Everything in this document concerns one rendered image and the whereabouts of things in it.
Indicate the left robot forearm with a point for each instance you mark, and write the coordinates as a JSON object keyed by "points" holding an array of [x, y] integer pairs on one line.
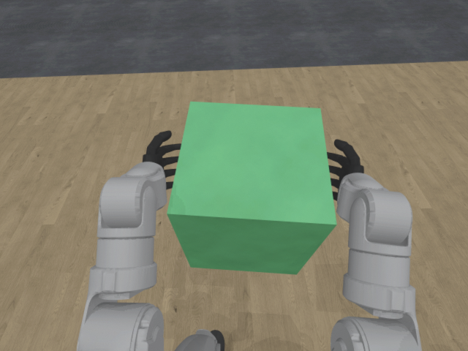
{"points": [[125, 247]]}

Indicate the carton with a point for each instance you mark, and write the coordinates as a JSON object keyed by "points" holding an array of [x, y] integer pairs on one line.
{"points": [[252, 188]]}

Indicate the robot left hand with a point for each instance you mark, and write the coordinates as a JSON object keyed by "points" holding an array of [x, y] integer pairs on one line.
{"points": [[154, 153]]}

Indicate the right robot forearm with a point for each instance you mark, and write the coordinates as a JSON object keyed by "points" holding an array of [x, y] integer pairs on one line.
{"points": [[380, 240]]}

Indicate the left robot shin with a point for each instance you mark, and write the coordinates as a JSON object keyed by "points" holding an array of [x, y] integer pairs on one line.
{"points": [[205, 332]]}

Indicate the robot left upper arm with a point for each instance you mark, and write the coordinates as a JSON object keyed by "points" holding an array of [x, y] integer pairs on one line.
{"points": [[123, 327]]}

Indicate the left robot thigh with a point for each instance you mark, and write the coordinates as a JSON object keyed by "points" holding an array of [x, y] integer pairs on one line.
{"points": [[198, 342]]}

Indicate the robot right upper arm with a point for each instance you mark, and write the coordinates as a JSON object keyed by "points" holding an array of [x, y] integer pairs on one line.
{"points": [[371, 334]]}

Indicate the robot right hand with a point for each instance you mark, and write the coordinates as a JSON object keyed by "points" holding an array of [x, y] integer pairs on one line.
{"points": [[350, 163]]}

